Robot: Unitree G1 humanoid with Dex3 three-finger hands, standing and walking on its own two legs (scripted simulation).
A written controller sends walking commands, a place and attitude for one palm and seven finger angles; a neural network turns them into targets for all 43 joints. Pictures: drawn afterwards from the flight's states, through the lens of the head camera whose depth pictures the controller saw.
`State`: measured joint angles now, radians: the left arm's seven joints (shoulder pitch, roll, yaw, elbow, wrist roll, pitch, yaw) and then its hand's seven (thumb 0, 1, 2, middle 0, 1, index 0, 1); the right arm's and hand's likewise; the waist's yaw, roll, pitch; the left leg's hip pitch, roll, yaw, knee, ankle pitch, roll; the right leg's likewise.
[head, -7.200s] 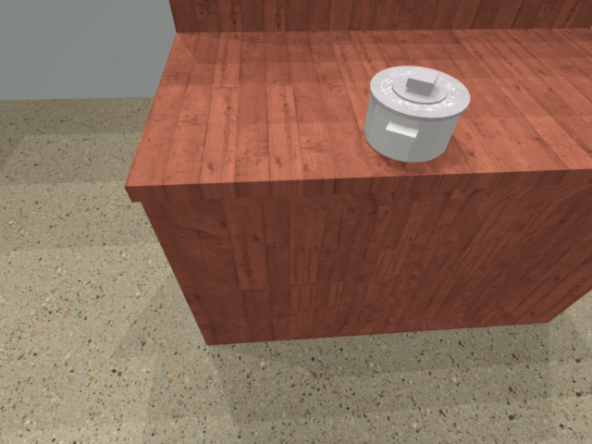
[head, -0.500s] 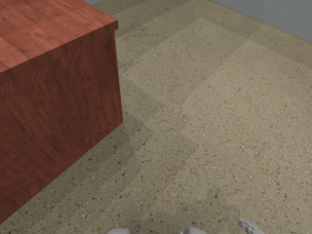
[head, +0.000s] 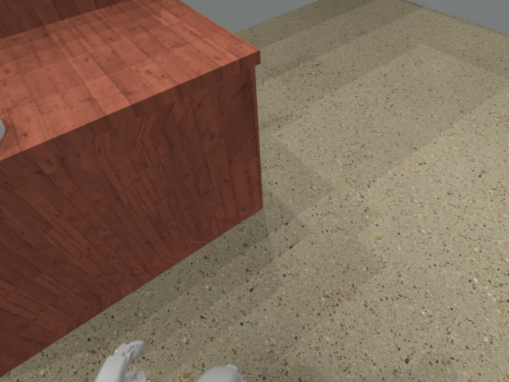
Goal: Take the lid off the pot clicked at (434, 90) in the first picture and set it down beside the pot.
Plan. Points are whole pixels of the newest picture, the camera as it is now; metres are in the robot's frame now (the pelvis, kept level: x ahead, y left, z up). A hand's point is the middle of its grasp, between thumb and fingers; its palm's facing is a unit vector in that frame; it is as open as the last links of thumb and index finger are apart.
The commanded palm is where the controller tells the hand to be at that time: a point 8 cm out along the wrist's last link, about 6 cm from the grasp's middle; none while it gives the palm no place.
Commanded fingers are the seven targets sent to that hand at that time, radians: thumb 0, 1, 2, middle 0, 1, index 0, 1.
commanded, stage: turn to face it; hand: left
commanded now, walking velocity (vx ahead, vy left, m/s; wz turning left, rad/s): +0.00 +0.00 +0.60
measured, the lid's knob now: out of the picture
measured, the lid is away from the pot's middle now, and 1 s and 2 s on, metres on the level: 0.00 0.00 0.00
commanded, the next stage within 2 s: take the last steps up to it in 1.08 s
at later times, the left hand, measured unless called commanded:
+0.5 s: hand out of the picture -0.04 +0.28 -0.18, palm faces +0.34 -0.91 -0.25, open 7.4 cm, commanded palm none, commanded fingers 0.00 0.90 0.90 -0.20 -0.30 -0.20 -0.30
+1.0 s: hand out of the picture +0.01 +0.27 -0.14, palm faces +0.50 -0.81 -0.31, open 7.4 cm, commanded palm none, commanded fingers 0.00 0.90 0.90 -0.20 -0.30 -0.20 -0.30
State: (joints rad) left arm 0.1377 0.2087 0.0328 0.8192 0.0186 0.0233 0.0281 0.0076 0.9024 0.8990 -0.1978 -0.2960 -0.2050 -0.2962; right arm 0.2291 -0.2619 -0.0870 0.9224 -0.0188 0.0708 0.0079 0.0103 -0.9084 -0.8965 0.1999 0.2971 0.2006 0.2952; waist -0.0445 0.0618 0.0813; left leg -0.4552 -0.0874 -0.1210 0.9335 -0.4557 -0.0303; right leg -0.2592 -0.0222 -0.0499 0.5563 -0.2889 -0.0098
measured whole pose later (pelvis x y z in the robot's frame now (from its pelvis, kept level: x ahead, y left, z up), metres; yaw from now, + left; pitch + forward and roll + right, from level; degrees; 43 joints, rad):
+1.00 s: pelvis +0.00 +0.02 +0.00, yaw +32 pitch +1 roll +1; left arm 0.11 0.23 0.04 0.84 0.01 0.03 0.03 0.01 0.90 0.90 -0.20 -0.30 -0.20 -0.30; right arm 0.28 -0.22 -0.05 0.94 -0.02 0.05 -0.01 0.01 -0.91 -0.90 0.20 0.30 0.20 0.30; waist -0.04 0.03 0.07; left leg -0.29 -0.12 -0.20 0.54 -0.25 0.01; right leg -0.25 0.01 0.01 0.53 -0.28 0.04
